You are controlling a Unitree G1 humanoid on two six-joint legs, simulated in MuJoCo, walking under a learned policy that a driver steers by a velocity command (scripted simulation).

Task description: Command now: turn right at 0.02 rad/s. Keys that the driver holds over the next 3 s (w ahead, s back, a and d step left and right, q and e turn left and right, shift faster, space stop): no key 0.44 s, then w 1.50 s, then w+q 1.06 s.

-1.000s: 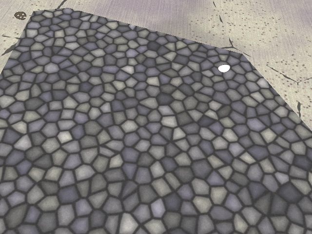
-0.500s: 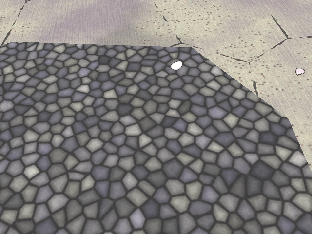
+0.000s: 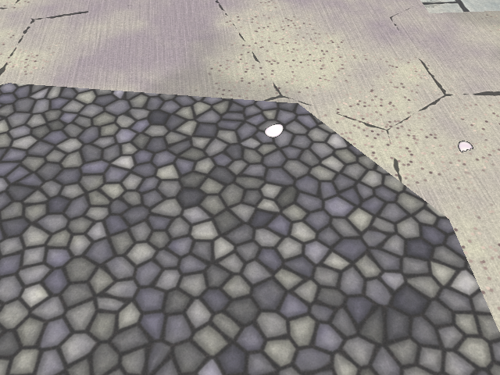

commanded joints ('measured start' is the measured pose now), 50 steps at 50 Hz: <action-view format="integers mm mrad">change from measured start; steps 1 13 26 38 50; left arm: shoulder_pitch -14 -4 10 288 327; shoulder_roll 107 107 88 111 130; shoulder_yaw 24 20 12 22 8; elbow -23 87 156 221 192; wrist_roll -2 -6 -19 -15 -19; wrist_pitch -12 -15 -23 -139 -112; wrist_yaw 7 17 21 -31 -1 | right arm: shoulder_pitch -11 4 65 -21 -291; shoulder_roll -131 -123 -152 -120 -52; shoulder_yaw -26 -16 -20 -25 -3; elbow -27 54 103 -15 -125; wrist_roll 1 1 18 61 37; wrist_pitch -9 -5 2 -83 -79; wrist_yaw -4 -8 -23 11 53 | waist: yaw -5 -4 -14 71 83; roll -4 5 60 -126 -101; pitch -44 -29 54 73 112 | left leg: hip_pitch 4 0 -75 -697 -424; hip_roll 50 31 55 19 30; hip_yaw -50 -39 -125 -93 63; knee -80 -99 -167 654 105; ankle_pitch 196 176 -439 -205 295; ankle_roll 25 27 104 72 21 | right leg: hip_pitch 15 24 -133 338 136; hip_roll -58 -56 7 -399 -242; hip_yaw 56 40 -31 539 28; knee -69 -81 3 -316 -417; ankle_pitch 224 214 -313 -216 309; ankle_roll -14 -6 -30 -266 -167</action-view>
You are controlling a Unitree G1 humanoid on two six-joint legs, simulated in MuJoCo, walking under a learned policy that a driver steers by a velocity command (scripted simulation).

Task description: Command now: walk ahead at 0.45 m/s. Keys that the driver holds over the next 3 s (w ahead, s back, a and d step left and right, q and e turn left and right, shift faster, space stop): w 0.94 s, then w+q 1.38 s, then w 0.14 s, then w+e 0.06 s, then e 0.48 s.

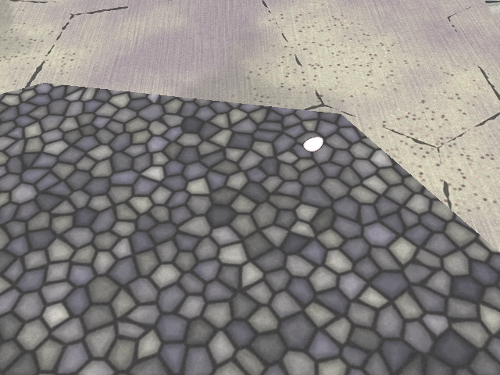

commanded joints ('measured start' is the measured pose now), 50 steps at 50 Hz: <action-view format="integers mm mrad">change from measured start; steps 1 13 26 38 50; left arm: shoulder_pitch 37 -113 -489 -158 -184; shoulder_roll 193 157 101 203 210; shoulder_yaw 39 51 37 74 71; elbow -24 -131 -277 -220 -172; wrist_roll -14 -25 -13 -8 1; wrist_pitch -8 -37 -20 -22 -30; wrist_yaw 11 6 -18 -29 -6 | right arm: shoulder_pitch -175 104 347 285 54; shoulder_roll -42 -71 -141 -139 -34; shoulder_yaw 2 -31 -43 -31 -27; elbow -116 -11 85 24 -43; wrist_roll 7 -34 -10 27 -12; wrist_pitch -13 -31 -15 -44 2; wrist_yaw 9 12 -38 -24 -24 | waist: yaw -13 -85 -160 8 -55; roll -139 18 -1 -169 -93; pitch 138 -29 64 -189 30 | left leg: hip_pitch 31 473 530 -134 9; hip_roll -35 161 107 -27 40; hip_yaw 21 -329 -93 -118 -32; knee -120 -522 -590 645 -3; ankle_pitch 74 -158 25 -404 148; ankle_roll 17 219 197 58 -1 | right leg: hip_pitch -120 -681 -735 106 -260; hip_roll -248 -169 -132 -369 -208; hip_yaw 104 107 21 500 34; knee -88 1082 420 124 -80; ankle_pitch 346 12 423 56 318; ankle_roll -138 -27 34 -238 -166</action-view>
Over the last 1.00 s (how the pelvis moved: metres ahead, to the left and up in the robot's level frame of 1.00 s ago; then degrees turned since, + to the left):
0.14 -0.01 0.00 0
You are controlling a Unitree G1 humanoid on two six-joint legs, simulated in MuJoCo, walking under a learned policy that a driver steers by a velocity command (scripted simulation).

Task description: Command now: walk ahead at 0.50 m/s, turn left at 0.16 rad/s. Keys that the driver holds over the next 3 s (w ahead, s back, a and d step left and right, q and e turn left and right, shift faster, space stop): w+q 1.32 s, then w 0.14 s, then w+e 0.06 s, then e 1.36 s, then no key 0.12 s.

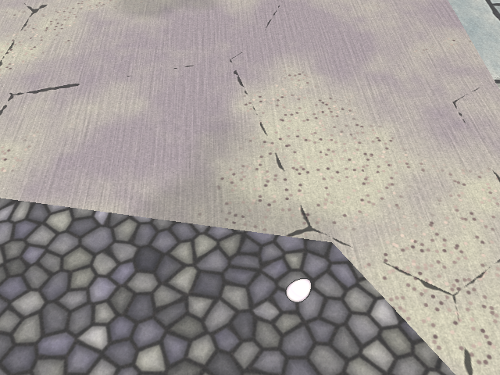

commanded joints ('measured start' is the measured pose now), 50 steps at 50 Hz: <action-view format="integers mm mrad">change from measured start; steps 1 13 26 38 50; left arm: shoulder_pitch -23 39 -334 37 -127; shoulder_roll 169 75 85 247 177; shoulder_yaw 34 -5 18 74 55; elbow -48 -104 -247 -213 -193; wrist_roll -4 11 6 -4 0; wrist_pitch -16 -19 -21 -36 -23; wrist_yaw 15 18 17 4 8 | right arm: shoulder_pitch -69 308 196 365 70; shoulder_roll -26 -256 -154 -81 -51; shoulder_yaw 3 -88 -57 -17 -27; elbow -58 -58 -113 -162 -268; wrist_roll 6 18 12 31 15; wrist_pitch -8 5 1 9 40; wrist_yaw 12 34 -16 -19 14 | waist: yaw -3 -142 -100 17 -23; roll -96 181 29 -330 -106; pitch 48 -370 0 -359 11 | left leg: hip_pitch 66 1080 420 -72 -21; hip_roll -25 203 -48 -186 -11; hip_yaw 39 -786 -206 -146 -33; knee -143 -482 -589 451 98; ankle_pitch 151 -279 16 -562 -31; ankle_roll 2 402 213 23 -6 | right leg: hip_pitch -74 -631 -486 472 -26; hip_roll -251 3 -102 -515 -307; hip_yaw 69 85 114 849 57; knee -130 1123 400 131 -66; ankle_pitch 179 -394 245 -209 253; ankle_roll -139 71 105 -237 -126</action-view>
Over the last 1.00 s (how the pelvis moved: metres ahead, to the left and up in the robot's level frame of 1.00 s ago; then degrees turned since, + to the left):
0.58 -0.01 0.01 1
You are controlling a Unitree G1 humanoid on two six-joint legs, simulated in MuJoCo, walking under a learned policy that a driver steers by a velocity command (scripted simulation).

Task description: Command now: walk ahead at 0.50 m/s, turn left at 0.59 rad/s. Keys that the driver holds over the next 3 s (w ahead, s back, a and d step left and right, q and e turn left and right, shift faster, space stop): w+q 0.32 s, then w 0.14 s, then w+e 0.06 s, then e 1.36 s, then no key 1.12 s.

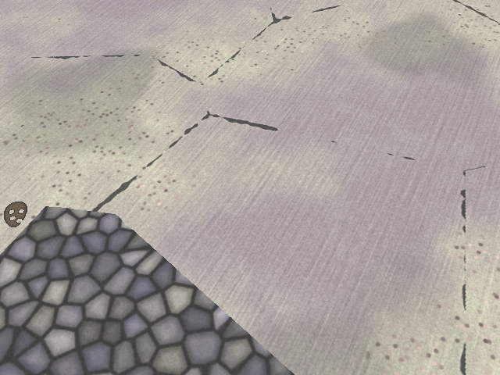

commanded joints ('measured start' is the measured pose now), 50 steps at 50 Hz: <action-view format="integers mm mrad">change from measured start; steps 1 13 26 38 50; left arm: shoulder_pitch -80 63 -200 18 -148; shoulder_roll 158 67 84 263 209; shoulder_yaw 35 -11 -19 37 43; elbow -74 -140 -163 -185 -262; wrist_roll -5 8 -6 15 -14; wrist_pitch -13 11 6 9 108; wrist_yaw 6 14 -11 -37 23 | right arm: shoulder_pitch -39 189 83 244 39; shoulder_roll -12 -316 -117 -34 -65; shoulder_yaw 5 -96 -17 24 13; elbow -79 -91 -40 -15 -33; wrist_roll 0 10 -20 -51 -33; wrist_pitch -16 -3 -56 -35 17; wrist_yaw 18 17 -6 -28 -46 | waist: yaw -16 -102 -95 -50 -60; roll -109 254 8 -351 -156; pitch -5 -348 -28 -433 -197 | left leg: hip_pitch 3 1107 482 116 249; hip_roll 18 217 30 -234 -116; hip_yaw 9 -650 -78 25 -27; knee -149 -581 -796 364 -140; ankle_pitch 169 -108 252 -484 -123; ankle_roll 4 432 234 -54 -80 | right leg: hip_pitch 14 -605 -492 374 -224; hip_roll -259 -1 -139 -419 -161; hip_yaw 85 16 151 757 493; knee -134 1085 448 206 40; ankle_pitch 294 -361 273 927 129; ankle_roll -151 53 70 -393 -205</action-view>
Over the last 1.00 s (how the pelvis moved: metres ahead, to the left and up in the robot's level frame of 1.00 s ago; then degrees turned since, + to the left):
0.56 0.13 0.00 32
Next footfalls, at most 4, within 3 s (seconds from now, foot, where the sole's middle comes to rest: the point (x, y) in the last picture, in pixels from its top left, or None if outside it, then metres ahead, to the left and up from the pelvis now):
0.24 left None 0.28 0.16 -0.78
0.72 right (272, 325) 0.60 0.02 -0.78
1.16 left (189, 330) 0.58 0.24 -0.78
1.58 right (281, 363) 0.50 -0.01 -0.78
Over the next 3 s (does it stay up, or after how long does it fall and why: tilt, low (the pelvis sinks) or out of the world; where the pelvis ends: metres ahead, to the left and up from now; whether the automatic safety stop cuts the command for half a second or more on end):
stays up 0.49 0.09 -0.01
